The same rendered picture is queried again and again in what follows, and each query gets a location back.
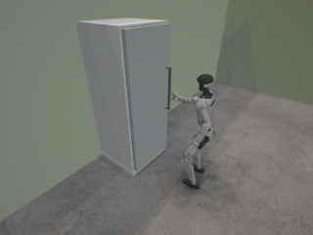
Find robot left upper arm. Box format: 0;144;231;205
196;99;211;130

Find left robot hand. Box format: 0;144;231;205
183;145;197;161

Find left robot foot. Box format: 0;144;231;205
182;178;200;190

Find left robot forearm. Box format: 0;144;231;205
192;123;209;149

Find left robot thigh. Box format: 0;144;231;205
182;137;207;164

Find right robot hand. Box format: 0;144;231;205
166;92;179;103

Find robot right upper arm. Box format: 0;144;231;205
192;90;213;104

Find handle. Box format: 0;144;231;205
165;67;172;110

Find fridge door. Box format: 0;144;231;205
121;23;171;172

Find right robot forearm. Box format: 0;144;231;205
178;96;194;104

